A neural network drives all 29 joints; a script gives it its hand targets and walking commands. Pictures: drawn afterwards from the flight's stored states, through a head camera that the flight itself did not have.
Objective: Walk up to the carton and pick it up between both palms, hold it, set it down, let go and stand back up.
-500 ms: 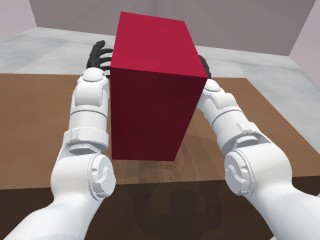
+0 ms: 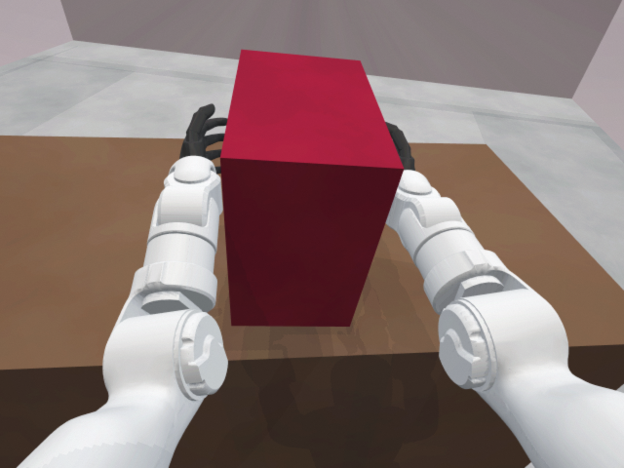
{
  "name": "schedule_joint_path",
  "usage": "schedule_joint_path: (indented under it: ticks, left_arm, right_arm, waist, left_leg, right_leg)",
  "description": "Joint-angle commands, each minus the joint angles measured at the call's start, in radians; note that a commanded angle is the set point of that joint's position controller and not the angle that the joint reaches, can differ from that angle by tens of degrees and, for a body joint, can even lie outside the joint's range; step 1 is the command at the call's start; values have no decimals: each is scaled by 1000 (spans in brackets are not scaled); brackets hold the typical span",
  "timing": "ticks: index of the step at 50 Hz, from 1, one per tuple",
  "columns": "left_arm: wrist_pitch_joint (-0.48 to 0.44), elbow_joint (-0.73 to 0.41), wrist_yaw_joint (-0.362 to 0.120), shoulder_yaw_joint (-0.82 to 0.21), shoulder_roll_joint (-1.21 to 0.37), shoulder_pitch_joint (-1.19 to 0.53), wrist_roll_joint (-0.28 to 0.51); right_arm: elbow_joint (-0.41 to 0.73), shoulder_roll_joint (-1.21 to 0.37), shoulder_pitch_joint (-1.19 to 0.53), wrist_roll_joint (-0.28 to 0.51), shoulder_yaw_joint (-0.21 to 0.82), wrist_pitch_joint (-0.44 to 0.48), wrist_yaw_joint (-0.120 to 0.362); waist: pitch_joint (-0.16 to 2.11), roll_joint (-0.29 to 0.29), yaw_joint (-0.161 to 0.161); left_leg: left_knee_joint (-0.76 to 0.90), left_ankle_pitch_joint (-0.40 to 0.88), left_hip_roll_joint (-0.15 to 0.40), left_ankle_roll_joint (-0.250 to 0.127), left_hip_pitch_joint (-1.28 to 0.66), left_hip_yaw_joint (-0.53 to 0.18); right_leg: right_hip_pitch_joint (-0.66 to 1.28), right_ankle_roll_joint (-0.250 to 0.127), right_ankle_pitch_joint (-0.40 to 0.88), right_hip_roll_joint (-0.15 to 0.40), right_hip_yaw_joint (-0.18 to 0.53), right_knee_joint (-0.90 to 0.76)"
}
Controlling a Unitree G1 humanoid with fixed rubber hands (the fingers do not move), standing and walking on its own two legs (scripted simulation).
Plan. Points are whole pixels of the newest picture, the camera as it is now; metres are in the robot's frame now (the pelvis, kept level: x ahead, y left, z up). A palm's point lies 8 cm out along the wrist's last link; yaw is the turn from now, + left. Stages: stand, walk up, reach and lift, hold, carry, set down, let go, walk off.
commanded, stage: set down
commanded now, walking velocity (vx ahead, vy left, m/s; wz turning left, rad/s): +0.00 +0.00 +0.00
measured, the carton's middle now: (296, 191) +0.44 +0.01 +0.18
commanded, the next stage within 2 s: none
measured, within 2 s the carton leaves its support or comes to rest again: rests again in 1.58 s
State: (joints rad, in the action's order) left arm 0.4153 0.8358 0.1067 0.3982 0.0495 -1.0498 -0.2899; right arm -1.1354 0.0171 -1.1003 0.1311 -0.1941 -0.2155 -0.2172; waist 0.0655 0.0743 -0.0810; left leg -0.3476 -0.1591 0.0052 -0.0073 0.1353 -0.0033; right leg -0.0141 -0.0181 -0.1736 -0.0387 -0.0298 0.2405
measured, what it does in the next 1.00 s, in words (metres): stands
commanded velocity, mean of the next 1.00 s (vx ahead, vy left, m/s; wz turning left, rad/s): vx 0.00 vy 0.00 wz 0.00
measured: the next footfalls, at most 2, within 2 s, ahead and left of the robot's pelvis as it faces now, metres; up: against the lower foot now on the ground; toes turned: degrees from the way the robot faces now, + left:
none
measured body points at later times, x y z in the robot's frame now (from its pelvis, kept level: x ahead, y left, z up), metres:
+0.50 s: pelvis +0.01 +0.00 +0.00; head -0.02 +0.04 +0.45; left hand +0.45 +0.14 +0.20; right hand +0.43 -0.12 +0.18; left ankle +0.02 +0.11 -0.75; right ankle -0.02 -0.10 -0.75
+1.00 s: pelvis +0.01 +0.00 +0.00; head +0.00 +0.04 +0.45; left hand +0.46 +0.14 +0.16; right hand +0.44 -0.12 +0.15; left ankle +0.02 +0.11 -0.75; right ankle -0.02 -0.10 -0.75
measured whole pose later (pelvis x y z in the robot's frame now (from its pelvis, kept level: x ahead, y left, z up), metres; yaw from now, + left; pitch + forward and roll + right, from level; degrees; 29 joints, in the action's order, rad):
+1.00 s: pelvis +0.01 +0.00 +0.00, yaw -1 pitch +2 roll -1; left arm 0.24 0.94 0.09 0.47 0.01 -0.99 -0.33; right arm -1.08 -0.07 -0.99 -0.16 -0.44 -0.13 -0.17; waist 0.07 0.07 -0.03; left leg -0.34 -0.16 0.01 0.00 0.22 0.01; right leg -0.11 -0.02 -0.18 -0.04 -0.01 0.25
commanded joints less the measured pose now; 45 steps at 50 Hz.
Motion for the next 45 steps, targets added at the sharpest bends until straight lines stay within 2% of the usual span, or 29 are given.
schedule_joint_path:
  ticks: [1, 6, 8, 10, 11, 12, 14, 15, 22, 25, 27, 30, 32, 36, 38, 40, 42, 43, 45]
  left_arm:
    - [-38, -30, -154, -238, -606, -664, 94]
    - [-56, -43, -152, -258, -628, -659, 108]
    - [-55, -19, -155, -257, -626, -647, 104]
    - [-59, -12, -159, -240, -616, -637, 105]
    - [-71, -49, -155, -259, -617, -670, 106]
    - [-73, -33, -153, -252, -619, -644, 103]
    - [-78, -12, -157, -227, -595, -642, 95]
    - [-78, 7, -159, -227, -611, -623, 90]
    - [-106, -2, -154, -250, -631, -634, 94]
    - [-113, 15, -153, -232, -613, -639, 93]
    - [-117, 43, -155, -202, -595, -621, 69]
    - [-124, 41, -153, -194, -599, -611, 59]
    - [-129, 42, -152, -190, -601, -600, 59]
    - [-146, 56, -147, -188, -603, -598, 56]
    - [-146, 101, -157, -155, -580, -563, 40]
    - [-161, 73, -158, -157, -568, -579, 39]
    - [-169, 70, -154, -163, -577, -592, 42]
    - [-172, 78, -155, -162, -571, -584, 32]
    - [-177, 74, -154, -162, -590, -572, 28]
  right_arm:
    - [299, -535, -824, 37, 164, 73, 115]
    - [309, -549, -810, 17, 152, 89, 116]
    - [290, -549, -788, 4, 141, 84, 116]
    - [304, -544, -792, 6, 147, 87, 118]
    - [314, -561, -800, 10, 151, 91, 118]
    - [315, -562, -789, 9, 160, 91, 120]
    - [278, -562, -757, -12, 138, 84, 123]
    - [297, -556, -776, -17, 138, 90, 123]
    - [271, -565, -740, -64, 95, 111, 136]
    - [264, -561, -735, -77, 86, 111, 143]
    - [267, -557, -734, -91, 82, 112, 145]
    - [279, -558, -746, -104, 70, 125, 153]
    - [280, -562, -736, -121, 67, 130, 160]
    - [261, -554, -717, -158, 31, 145, 171]
    - [256, -552, -706, -185, 8, 146, 175]
    - [259, -573, -693, -197, 7, 151, 177]
    - [259, -571, -703, -208, -6, 159, 183]
    - [246, -574, -681, -224, -19, 159, 185]
    - [264, -562, -682, -239, -26, 176, 192]
  waist:
    - [425, -118, 11]
    - [468, -129, 6]
    - [444, -128, -6]
    - [448, -113, 3]
    - [480, -136, 5]
    - [471, -130, 14]
    - [443, -110, 7]
    - [443, -115, 15]
    - [484, -149, 1]
    - [474, -128, 4]
    - [472, -125, 18]
    - [498, -135, 31]
    - [504, -121, 34]
    - [508, -139, 30]
    - [471, -113, 36]
    - [506, -107, 38]
    - [520, -126, 38]
    - [495, -127, 28]
    - [530, -147, 37]
  left_leg:
    - [-15, 288, -27, 42, -296, 16]
    - [-31, 338, -22, 59, -304, 14]
    - [-28, 327, -23, 57, -313, 12]
    - [-21, 319, -23, 50, -302, 14]
    - [-25, 329, -26, 49, -297, 19]
    - [-33, 345, -25, 51, -288, 18]
    - [-24, 314, -25, 47, -265, 19]
    - [-21, 321, -23, 48, -276, 20]
    - [-42, 367, -18, 72, -308, 21]
    - [-40, 367, -17, 72, -292, 23]
    - [-27, 331, -19, 58, -272, 24]
    - [-30, 355, -18, 61, -283, 34]
    - [-33, 367, -15, 64, -271, 38]
    - [-35, 373, -14, 70, -281, 37]
    - [-24, 335, -11, 63, -263, 41]
    - [-22, 332, -17, 59, -244, 49]
    - [-16, 324, -18, 63, -241, 51]
    - [-23, 336, -16, 68, -246, 55]
    - [-29, 371, -14, 74, -267, 55]
  right_leg:
    - [-18, 78, 333, -11, -26, -3]
    - [-11, 73, 371, -16, -30, 6]
    - [-32, 73, 370, -15, -30, 0]
    - [-19, 77, 379, -14, -29, 5]
    - [-4, 80, 402, -11, -23, 11]
    - [4, 81, 424, -12, -25, 21]
    - [3, 86, 410, -11, -25, 18]
    - [-1, 84, 406, -12, -27, 16]
    - [-41, 68, 403, -18, -33, 16]
    - [-38, 74, 425, -15, -37, 19]
    - [-22, 81, 428, -9, -34, 24]
    - [-18, 78, 440, -14, -40, 28]
    - [-16, 82, 446, -20, -44, 31]
    - [-43, 75, 451, -15, -43, 35]
    - [-43, 79, 425, -12, -42, 24]
    - [-3, 84, 464, -9, -38, 32]
    - [-23, 82, 460, -7, -44, 38]
    - [-15, 81, 465, -7, -40, 35]
    - [-33, 76, 468, -10, -52, 38]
